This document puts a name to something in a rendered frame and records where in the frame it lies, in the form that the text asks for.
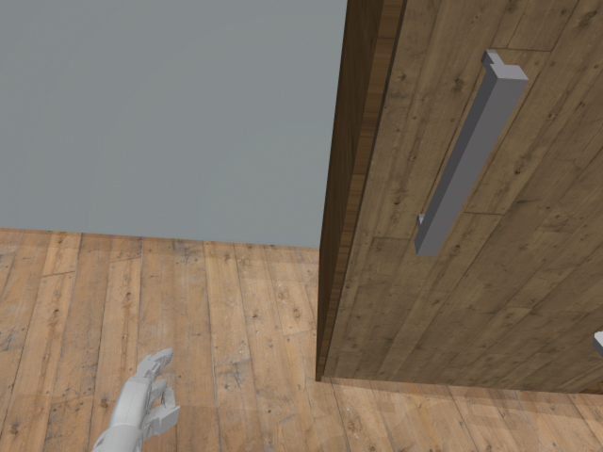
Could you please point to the left robot hand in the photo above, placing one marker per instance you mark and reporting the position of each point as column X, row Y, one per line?
column 134, row 404

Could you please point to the handle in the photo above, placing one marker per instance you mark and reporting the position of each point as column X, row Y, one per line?
column 499, row 92

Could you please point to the left robot forearm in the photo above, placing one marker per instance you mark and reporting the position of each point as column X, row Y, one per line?
column 122, row 438

